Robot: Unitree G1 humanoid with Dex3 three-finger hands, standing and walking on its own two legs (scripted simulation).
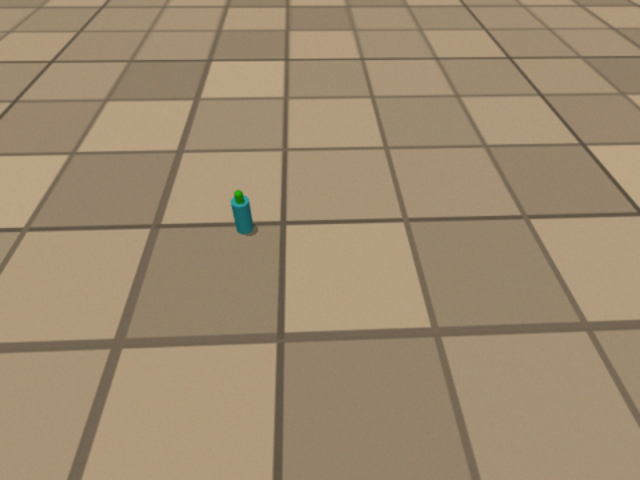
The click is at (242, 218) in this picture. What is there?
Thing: necked bottle
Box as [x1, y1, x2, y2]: [231, 190, 253, 233]
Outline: 237,190 234,193 235,196 231,199 231,205 237,231 240,233 248,233 252,230 253,227 248,199 242,194 241,191
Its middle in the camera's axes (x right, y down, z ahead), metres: -0.33 -0.13 +1.64
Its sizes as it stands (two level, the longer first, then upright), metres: 0.074 0.074 0.217
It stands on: the floor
